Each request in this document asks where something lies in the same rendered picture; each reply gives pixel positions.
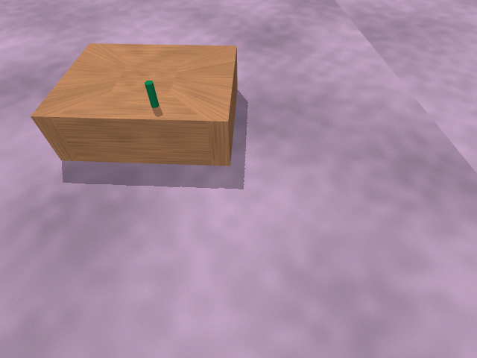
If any can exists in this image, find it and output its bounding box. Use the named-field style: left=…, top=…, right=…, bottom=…
left=145, top=81, right=159, bottom=108

